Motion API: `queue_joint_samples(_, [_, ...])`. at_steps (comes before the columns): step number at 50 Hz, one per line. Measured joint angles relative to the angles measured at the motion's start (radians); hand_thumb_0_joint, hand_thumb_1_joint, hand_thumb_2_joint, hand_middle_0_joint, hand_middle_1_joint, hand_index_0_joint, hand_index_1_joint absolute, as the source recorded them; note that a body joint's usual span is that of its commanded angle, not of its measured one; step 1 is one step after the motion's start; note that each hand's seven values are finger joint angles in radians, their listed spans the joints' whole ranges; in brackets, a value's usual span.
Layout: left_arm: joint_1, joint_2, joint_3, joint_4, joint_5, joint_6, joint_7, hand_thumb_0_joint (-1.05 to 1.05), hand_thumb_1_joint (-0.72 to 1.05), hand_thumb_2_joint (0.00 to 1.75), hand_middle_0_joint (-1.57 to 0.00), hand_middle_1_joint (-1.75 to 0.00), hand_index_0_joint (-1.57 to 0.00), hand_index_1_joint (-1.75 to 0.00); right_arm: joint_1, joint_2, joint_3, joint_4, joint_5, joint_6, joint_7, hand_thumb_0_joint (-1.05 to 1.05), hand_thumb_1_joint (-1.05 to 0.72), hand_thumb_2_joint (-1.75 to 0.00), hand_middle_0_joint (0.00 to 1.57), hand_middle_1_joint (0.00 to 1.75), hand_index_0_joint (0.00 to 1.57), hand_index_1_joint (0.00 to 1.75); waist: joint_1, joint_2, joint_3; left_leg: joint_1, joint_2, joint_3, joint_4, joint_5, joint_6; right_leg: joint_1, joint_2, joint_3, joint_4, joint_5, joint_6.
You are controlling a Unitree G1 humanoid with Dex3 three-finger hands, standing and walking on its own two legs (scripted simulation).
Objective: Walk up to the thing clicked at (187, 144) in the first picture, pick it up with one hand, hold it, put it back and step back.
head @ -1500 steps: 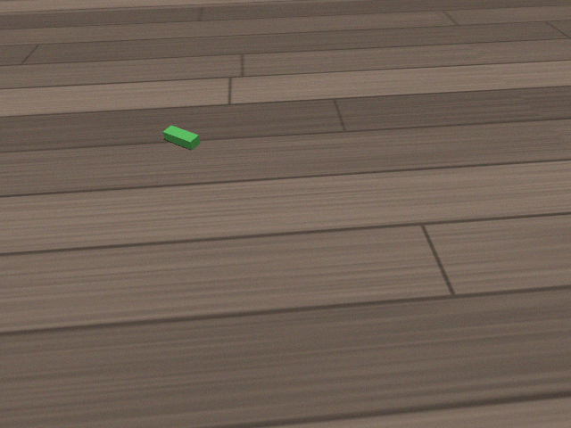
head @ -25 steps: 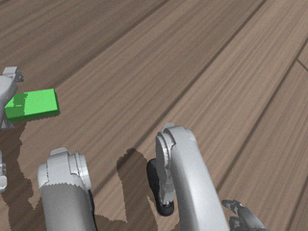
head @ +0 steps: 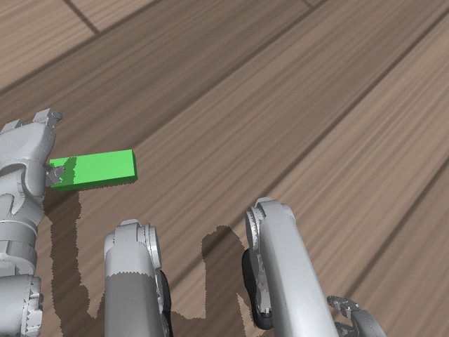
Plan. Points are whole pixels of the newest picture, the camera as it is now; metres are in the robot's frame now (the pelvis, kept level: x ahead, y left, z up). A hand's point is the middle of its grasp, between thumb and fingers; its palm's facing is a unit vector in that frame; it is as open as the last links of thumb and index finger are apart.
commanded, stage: home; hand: left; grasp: from above
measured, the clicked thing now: (96, 170) +0.48 +0.27 -0.37
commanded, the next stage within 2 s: none
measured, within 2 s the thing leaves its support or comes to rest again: neither
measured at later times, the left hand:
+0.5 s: hand (5, 265) +0.27 +0.23 +0.08, palm faces -0.08 -0.88 -0.46, open 7.4 cm
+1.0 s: hand out of the picture +0.23 +0.20 +0.27, palm faces +0.17 -0.96 -0.21, open 7.4 cm
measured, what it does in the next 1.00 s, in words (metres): rises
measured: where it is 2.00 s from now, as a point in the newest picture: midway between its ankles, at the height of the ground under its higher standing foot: (212, 314)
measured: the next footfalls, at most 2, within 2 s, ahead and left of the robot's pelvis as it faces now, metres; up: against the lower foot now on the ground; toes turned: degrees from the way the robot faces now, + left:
none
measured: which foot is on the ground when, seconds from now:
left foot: down 0.00-1.00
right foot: down 0.00-1.00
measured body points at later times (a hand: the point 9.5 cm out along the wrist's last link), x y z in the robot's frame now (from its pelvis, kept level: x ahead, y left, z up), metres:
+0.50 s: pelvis +0.01 +0.00 +0.18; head +0.14 +0.03 +0.61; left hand +0.27 +0.27 +0.11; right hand +0.25 -0.22 +0.09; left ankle +0.07 +0.12 -0.36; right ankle +0.09 -0.15 -0.36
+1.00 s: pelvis +0.07 +0.00 +0.31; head +0.09 +0.00 +0.76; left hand +0.21 +0.25 +0.29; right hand +0.25 -0.23 +0.25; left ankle +0.07 +0.12 -0.36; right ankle +0.09 -0.15 -0.36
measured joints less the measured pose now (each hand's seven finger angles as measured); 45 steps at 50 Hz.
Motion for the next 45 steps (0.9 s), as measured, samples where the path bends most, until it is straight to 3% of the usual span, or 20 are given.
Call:
queue_joint_samples(6, [0.196, -0.077, -0.029, -0.247, -0.206, 0.059, -0.085, 0.0, 0.59, 0.86, -0.21, -0.36, -0.21, -0.37, -0.055, -0.024, -0.032, -0.04, 0.03, 0.014, -0.038, 0.0, -0.9, -0.9, 0.21, 0.3, 0.2, 0.3, 0.056, -0.016, -0.035, 0.141, 0.005, 0.012, -0.138, 0.024, -0.002, 0.133, -0.005, -0.003, -0.131, 0.024, -0.008])
queue_joint_samples(13, [0.399, -0.151, -0.06, -0.466, -0.403, 0.147, -0.111, 0.0, 0.81, 0.89, -0.21, -0.32, -0.22, -0.32, -0.125, -0.028, -0.039, -0.094, 0.057, -0.006, -0.092, 0.0, -0.9, -0.9, 0.2, 0.3, 0.2, 0.3, 0.097, -0.037, -0.044, 0.321, 0.01, 0.024, -0.292, 0.054, -0.006, 0.306, -0.009, -0.006, -0.276, 0.053, -0.016])
queue_joint_samples(21, [0.607, -0.23, -0.075, -0.646, -0.621, 0.278, -0.094, 0.01, 0.87, 0.9, -0.21, -0.3, -0.22, -0.31, -0.155, 0.019, 0.003, -0.132, 0.081, -0.055, -0.156, 0.0, -0.9, -0.9, 0.2, 0.3, 0.2, 0.3, 0.1, -0.042, -0.043, 0.552, 0.012, 0.035, -0.481, 0.082, -0.01, 0.532, -0.015, -0.012, -0.458, 0.079, -0.022])
queue_joint_samples(27, [0.746, -0.281, -0.077, -0.757, -0.773, 0.363, -0.074, 0.01, 0.89, 0.9, -0.21, -0.3, -0.21, -0.31, -0.113, 0.052, 0.033, -0.143, 0.088, -0.087, -0.2, 0.0, -0.9, -0.9, 0.21, 0.3, 0.2, 0.3, 0.092, -0.037, -0.037, 0.743, 0.017, 0.043, -0.634, 0.1, -0.011, 0.721, -0.015, -0.016, -0.61, 0.099, -0.024])
queue_joint_samples(37, [0.935, -0.36, -0.048, -0.891, -0.94, 0.472, -0.05, 0.01, 0.9, 0.9, -0.2, -0.3, -0.21, -0.3, 0.029, 0.064, 0.06, -0.125, 0.09, -0.137, -0.283, 0.01, -0.9, -0.9, 0.21, 0.3, 0.2, 0.3, 0.083, -0.025, -0.025, 1.085, 0.031, 0.051, -0.913, 0.146, -0.015, 1.063, -0.005, -0.028, -0.898, 0.152, -0.029])
queue_joint_samples(41, [1.018, -0.381, -0.042, -0.958, -0.979, 0.502, -0.055, 0.01, 0.9, 0.9, -0.2, -0.3, -0.21, -0.3, 0.083, 0.058, 0.056, -0.13, 0.087, -0.159, -0.309, 0.01, -0.9, -0.9, 0.21, 0.3, 0.2, 0.3, 0.081, -0.022, -0.026, 1.214, 0.036, 0.058, -1.02, 0.167, -0.016, 1.192, 0.0, -0.028, -1.008, 0.177, -0.03])
queue_joint_samples(45, [1.099, -0.392, -0.049, -1.027, -0.993, 0.522, -0.066, 0.01, 0.9, 0.9, -0.2, -0.3, -0.21, -0.3, 0.116, 0.05, 0.046, -0.141, 0.084, -0.18, -0.326, 0.01, -0.9, -0.9, 0.21, 0.3, 0.2, 0.3, 0.085, -0.017, -0.035, 1.322, 0.038, 0.064, -1.107, 0.186, -0.016, 1.299, 0.002, -0.027, -1.099, 0.199, -0.031])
